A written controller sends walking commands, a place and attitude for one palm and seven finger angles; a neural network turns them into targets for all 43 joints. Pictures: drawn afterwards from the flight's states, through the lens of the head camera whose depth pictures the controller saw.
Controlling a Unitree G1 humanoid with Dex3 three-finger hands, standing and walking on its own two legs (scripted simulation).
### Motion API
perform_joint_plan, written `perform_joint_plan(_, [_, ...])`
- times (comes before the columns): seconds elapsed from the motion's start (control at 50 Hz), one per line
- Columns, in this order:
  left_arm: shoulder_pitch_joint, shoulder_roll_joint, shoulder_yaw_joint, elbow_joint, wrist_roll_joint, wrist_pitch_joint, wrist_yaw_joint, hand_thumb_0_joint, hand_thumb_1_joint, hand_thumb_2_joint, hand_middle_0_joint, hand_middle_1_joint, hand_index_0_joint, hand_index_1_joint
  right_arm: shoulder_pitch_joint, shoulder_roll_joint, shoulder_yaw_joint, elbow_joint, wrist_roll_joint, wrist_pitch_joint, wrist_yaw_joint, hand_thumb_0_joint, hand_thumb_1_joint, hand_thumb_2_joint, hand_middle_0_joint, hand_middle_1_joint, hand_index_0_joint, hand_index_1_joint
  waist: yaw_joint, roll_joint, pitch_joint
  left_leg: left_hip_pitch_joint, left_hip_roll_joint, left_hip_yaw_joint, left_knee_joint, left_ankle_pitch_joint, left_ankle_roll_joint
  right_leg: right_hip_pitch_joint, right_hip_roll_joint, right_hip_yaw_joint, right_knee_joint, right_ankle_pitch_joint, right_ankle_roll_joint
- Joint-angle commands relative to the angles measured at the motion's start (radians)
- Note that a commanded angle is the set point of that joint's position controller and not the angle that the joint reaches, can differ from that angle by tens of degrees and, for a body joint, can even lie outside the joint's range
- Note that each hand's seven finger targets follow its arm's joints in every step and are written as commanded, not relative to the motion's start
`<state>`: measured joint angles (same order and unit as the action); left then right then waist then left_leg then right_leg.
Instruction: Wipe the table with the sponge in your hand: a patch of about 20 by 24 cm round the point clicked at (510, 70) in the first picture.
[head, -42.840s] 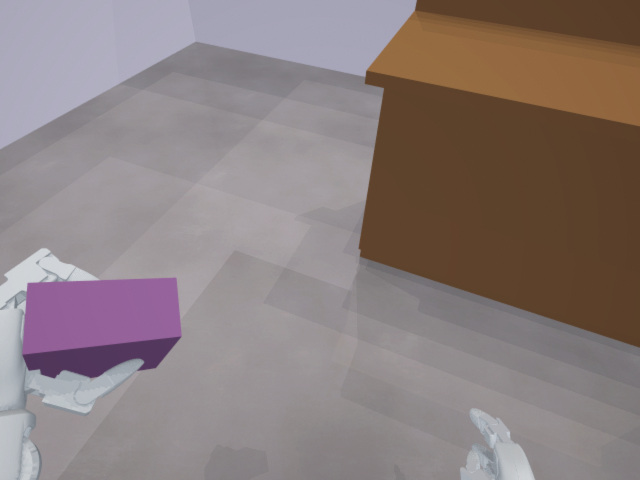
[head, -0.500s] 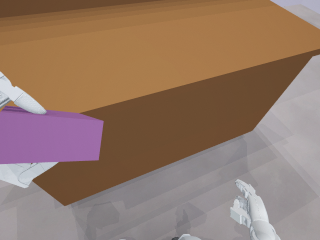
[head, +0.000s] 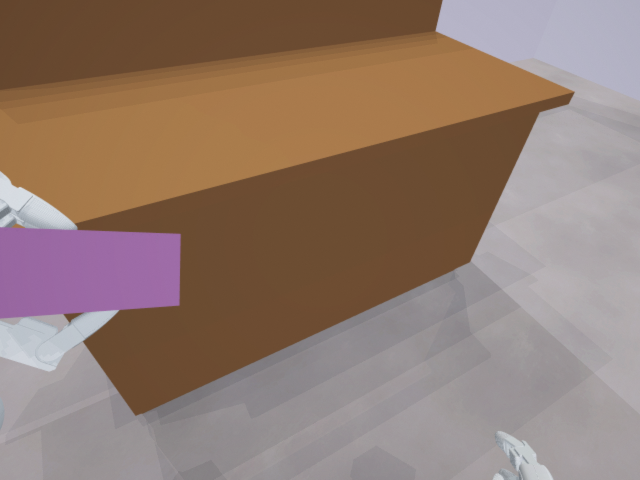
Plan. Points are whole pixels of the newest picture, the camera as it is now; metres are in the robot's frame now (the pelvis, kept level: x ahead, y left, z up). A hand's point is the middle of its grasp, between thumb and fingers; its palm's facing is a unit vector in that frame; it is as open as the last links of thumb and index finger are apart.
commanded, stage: stop stepping back and stand still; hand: left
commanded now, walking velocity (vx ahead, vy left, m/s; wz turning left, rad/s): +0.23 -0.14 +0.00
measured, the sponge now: (110, 269) +0.24 +0.19 +0.23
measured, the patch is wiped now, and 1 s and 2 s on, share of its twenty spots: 1.00 1.00 1.00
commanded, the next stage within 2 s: stand and wait in 0.94 s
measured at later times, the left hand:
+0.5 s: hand out of the picture +0.19 +0.23 +0.28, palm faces +0.54 -0.78 -0.31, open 9.7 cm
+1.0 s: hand (0, 236) +0.23 +0.26 +0.27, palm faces +0.52 -0.74 -0.43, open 9.8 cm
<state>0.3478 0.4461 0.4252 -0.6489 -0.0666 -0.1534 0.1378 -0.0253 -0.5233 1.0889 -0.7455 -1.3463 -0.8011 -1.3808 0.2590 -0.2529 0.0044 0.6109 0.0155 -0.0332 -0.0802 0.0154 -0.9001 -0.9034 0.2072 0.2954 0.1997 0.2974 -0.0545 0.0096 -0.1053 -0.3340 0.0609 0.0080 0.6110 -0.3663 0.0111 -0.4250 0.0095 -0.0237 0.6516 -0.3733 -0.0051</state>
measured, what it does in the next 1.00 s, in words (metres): steps on the spot: right foot, then left foot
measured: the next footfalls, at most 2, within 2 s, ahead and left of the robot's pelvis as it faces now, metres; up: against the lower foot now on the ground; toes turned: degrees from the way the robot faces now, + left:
right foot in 0.20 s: +0.02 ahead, -0.10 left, +0.00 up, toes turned +0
left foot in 0.44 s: +0.05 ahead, +0.14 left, +0.00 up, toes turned +7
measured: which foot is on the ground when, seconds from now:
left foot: down 0.00-0.18, up 0.20-0.42, down 0.44-1.00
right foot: up 0.00-0.18, down 0.20-1.00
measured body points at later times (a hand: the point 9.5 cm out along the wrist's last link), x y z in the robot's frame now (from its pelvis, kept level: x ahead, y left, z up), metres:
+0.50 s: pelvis -0.01 -0.01 +0.00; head -0.02 -0.01 +0.45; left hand +0.16 +0.27 +0.29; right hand +0.17 -0.24 -0.08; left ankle +0.01 +0.13 -0.73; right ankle -0.02 -0.10 -0.73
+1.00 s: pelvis +0.01 +0.01 +0.01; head +0.05 +0.02 +0.46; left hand +0.20 +0.29 +0.29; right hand +0.21 -0.20 -0.08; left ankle +0.01 +0.13 -0.73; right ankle -0.02 -0.10 -0.73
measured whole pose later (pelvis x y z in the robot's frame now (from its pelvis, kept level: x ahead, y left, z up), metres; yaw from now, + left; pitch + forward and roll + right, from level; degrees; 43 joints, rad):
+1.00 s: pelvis +0.01 +0.01 +0.01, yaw +2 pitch +1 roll -2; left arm 0.30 0.49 0.53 -0.67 -0.06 -0.17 0.15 -0.02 -0.52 1.09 -0.75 -1.35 -0.80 -1.38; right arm 0.14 -0.19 0.03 0.60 0.03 -0.05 -0.03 0.01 -0.90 -0.90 0.21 0.30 0.20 0.30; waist -0.01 0.01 0.05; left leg -0.28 0.08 0.05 0.55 -0.28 -0.02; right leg -0.17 0.03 -0.06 0.46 -0.30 -0.01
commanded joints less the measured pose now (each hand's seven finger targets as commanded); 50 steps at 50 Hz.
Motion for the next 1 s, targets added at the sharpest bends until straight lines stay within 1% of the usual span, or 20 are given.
perform_joint_plan(0.0, [-0.307,0.197,0.136,-0.190,0.009,-0.049,0.044,0.000,0.100,1.300,-1.200,-1.600,-1.200,-1.600,-0.079,-0.071,-0.028,-0.151,0.019,-0.098,0.015,0.000,-0.900,-0.900,0.200,0.300,0.200,0.300,0.030,0.228,-0.011,-0.012,0.196,-0.298,-0.433,-0.365,0.133,-0.059,0.036,-0.038,0.390,-0.086,0.002])
perform_joint_plan(0.06, [-0.308,0.153,0.089,-0.053,0.023,-0.019,0.046,0.000,0.100,1.300,-1.200,-1.600,-1.200,-1.600,-0.123,-0.074,-0.015,-0.128,0.013,-0.121,0.022,0.000,-0.900,-0.900,0.200,0.300,0.200,0.300,0.036,0.312,0.102,-0.096,0.190,-0.252,-0.433,-0.388,0.114,0.009,-0.005,-0.037,0.173,-0.083,-0.009])
perform_joint_plan(0.1, [-0.299,0.125,0.057,-0.018,0.016,-0.006,0.038,0.000,0.100,1.300,-1.200,-1.600,-1.200,-1.600,-0.146,-0.077,-0.005,-0.130,0.006,-0.113,0.022,0.000,-0.900,-0.900,0.200,0.300,0.200,0.300,0.052,0.291,0.092,-0.143,0.152,-0.199,-0.343,-0.359,0.072,0.196,0.035,-0.082,-0.063,-0.094,-0.029])
perform_joint_plan(0.12, [-0.287,0.115,0.047,-0.006,0.017,-0.003,0.030,0.000,0.100,1.300,-1.200,-1.600,-1.200,-1.600,-0.161,-0.085,-0.008,-0.140,0.001,-0.104,0.019,0.000,-0.900,-0.900,0.200,0.300,0.200,0.300,0.075,0.209,0.081,-0.234,0.110,-0.151,-0.218,-0.361,0.055,0.347,0.046,-0.079,-0.186,-0.045,-0.041])
perform_joint_plan(0.14, [-0.248,0.106,0.033,0.013,0.022,-0.001,0.019,0.000,0.100,1.300,-1.200,-1.600,-1.200,-1.600,-0.152,-0.081,-0.015,-0.145,0.000,-0.095,0.021,0.000,-0.900,-0.900,0.200,0.300,0.200,0.300,0.078,0.020,0.071,-0.316,0.034,-0.044,0.035,-0.298,0.040,0.428,-0.014,0.014,-0.285,-0.021,-0.076])
perform_joint_plan(0.16, [-0.265,0.131,0.038,-0.021,0.021,-0.004,0.008,0.000,0.100,1.300,-1.200,-1.600,-1.200,-1.600,-0.153,-0.071,-0.028,-0.155,0.006,-0.081,0.028,0.000,-0.900,-0.900,0.200,0.300,0.200,0.300,0.073,-0.293,0.064,-0.432,-0.040,0.038,0.399,-0.214,0.017,0.428,-0.246,0.388,-0.451,-0.101,-0.150])
perform_joint_plan(0.18, [-0.333,0.163,0.059,-0.066,0.007,-0.022,0.001,0.000,0.100,1.300,-1.200,-1.600,-1.200,-1.600,-0.157,-0.101,-0.038,-0.142,0.008,-0.088,0.024,0.000,-0.900,-0.900,0.200,0.300,0.200,0.300,0.046,-0.286,0.094,-0.411,-0.031,-0.024,0.586,-0.116,0.002,0.293,-0.347,0.547,-0.514,-0.033,-0.162])
perform_joint_plan(0.2, [-0.382,0.206,0.105,-0.124,0.001,-0.051,-0.006,0.000,0.100,1.300,-1.200,-1.600,-1.200,-1.600,-0.157,-0.091,-0.032,-0.125,-0.006,-0.092,0.028,0.000,-0.900,-0.900,0.200,0.300,0.200,0.300,0.031,-0.127,0.055,-0.372,0.001,-0.046,0.610,-0.031,-0.009,0.273,-0.334,0.454,-0.473,0.078,-0.182])
perform_joint_plan(0.22, [-0.340,0.190,0.107,-0.126,0.008,-0.060,-0.006,0.000,0.100,1.300,-1.200,-1.600,-1.200,-1.600,-0.140,-0.066,-0.031,-0.113,0.002,-0.095,0.039,0.000,-0.900,-0.900,0.200,0.300,0.200,0.300,0.025,-0.106,-0.017,-0.340,0.018,-0.058,0.568,0.006,0.002,0.283,-0.320,0.417,-0.433,-0.025,-0.192])
perform_joint_plan(0.28, [-0.262,0.209,0.148,-0.219,-0.006,-0.071,-0.001,0.000,0.100,1.300,-1.200,-1.600,-1.200,-1.600,-0.153,-0.058,-0.029,-0.128,0.002,-0.074,0.032,0.000,-0.900,-0.900,0.200,0.300,0.200,0.300,0.030,-0.056,0.042,-0.157,0.048,-0.015,0.330,0.065,0.007,0.122,-0.285,0.250,-0.415,0.023,-0.168])
perform_joint_plan(0.36, [-0.223,0.179,0.130,-0.180,-0.009,-0.069,0.035,0.000,0.100,1.300,-1.200,-1.600,-1.200,-1.600,-0.157,-0.049,-0.013,-0.132,-0.004,-0.096,0.000,0.000,-0.900,-0.900,0.200,0.300,0.200,0.300,0.035,-0.018,0.010,0.153,-0.004,0.075,-0.081,0.064,0.024,0.078,-0.191,0.136,-0.286,-0.080,-0.109])
perform_joint_plan(0.42, [-0.288,0.149,0.123,-0.130,-0.008,-0.059,0.050,0.000,0.100,1.300,-1.200,-1.600,-1.200,-1.600,-0.169,-0.087,-0.024,-0.139,0.005,-0.098,-0.001,0.000,-0.900,-0.900,0.200,0.300,0.200,0.300,0.049,0.208,0.038,0.132,0.167,-0.224,-0.269,-0.143,0.101,0.042,-0.013,0.029,-0.107,-0.040,-0.016])
perform_joint_plan(0.44, [-0.294,0.144,0.120,-0.102,-0.009,-0.050,0.050,0.000,0.100,1.300,-1.200,-1.600,-1.200,-1.600,-0.170,-0.090,-0.026,-0.154,0.019,-0.097,0.000,0.000,-0.900,-0.900,0.200,0.300,0.200,0.300,0.051,0.202,0.024,0.124,0.201,-0.281,-0.295,-0.107,0.113,0.073,0.010,-0.009,-0.043,-0.008,0.006])
perform_joint_plan(0.52, [-0.316,0.161,0.126,-0.044,0.006,-0.038,0.037,0.000,0.100,1.300,-1.200,-1.600,-1.200,-1.600,-0.157,-0.074,-0.021,-0.140,0.013,-0.098,0.011,0.000,-0.900,-0.900,0.200,0.300,0.200,0.300,0.047,0.024,0.048,-0.011,0.073,-0.084,-0.101,0.126,0.042,0.233,-0.042,0.061,-0.230,0.204,-0.018])
perform_joint_plan(0.56, [-0.283,0.167,0.115,-0.064,0.004,-0.041,0.026,0.000,0.100,1.300,-1.200,-1.600,-1.200,-1.600,-0.158,-0.066,-0.028,-0.137,0.014,-0.096,0.029,0.000,-0.900,-0.900,0.200,0.300,0.200,0.300,0.031,-0.123,0.014,-0.032,0.018,0.006,0.055,0.260,0.008,0.315,-0.170,0.189,-0.258,0.518,-0.062])
perform_joint_plan(0.6, [-0.249,0.173,0.118,-0.134,0.007,-0.053,0.021,0.000,0.100,1.300,-1.200,-1.600,-1.200,-1.600,-0.156,-0.065,-0.032,-0.145,0.015,-0.088,0.041,0.000,-0.900,-0.900,0.200,0.300,0.200,0.300,0.031,-0.118,-0.038,-0.038,-0.003,0.031,0.049,0.255,-0.003,0.407,-0.227,0.179,-0.206,0.823,-0.076])
perform_joint_plan(0.66, [-0.145,0.193,0.157,-0.255,0.002,-0.070,0.018,0.000,0.100,1.300,-1.200,-1.600,-1.200,-1.600,-0.168,-0.056,-0.025,-0.163,0.006,-0.086,0.043,0.000,-0.900,-0.900,0.200,0.300,0.200,0.300,0.040,0.053,-0.090,0.118,0.035,0.007,-0.093,0.537,0.023,0.377,-0.140,0.065,-0.131,0.754,-0.017])
perform_joint_plan(0.74, [-0.108,0.228,0.209,-0.346,0.000,-0.081,0.032,0.000,0.100,1.300,-1.200,-1.600,-1.200,-1.600,-0.180,-0.062,-0.027,-0.177,0.007,-0.084,0.046,0.000,-0.900,-0.900,0.200,0.300,0.200,0.300,0.047,0.094,-0.119,0.234,0.096,-0.060,-0.085,0.772,0.037,0.290,-0.046,0.004,-0.117,0.559,0.000])
perform_joint_plan(0.82, [-0.111,0.219,0.231,-0.267,-0.005,-0.076,0.041,0.000,0.100,1.300,-1.200,-1.600,-1.200,-1.600,-0.170,-0.063,-0.034,-0.164,0.011,-0.076,0.046,0.000,-0.900,-0.900,0.200,0.300,0.200,0.300,0.041,0.137,-0.133,0.238,0.096,-0.041,-0.083,0.740,0.022,0.312,-0.043,0.020,-0.153,0.504,-0.005])
perform_joint_plan(0.98, [-0.096,0.182,0.189,-0.158,-0.007,-0.054,0.026,0.000,0.100,1.300,-1.200,-1.600,-1.200,-1.600,-0.177,-0.068,-0.036,-0.162,0.013,-0.063,0.045,0.000,-0.900,-0.900,0.200,0.300,0.200,0.300,0.031,0.044,-0.101,0.171,0.074,-0.025,-0.089,0.546,0.009,0.337,-0.083,0.058,-0.222,0.595,-0.008])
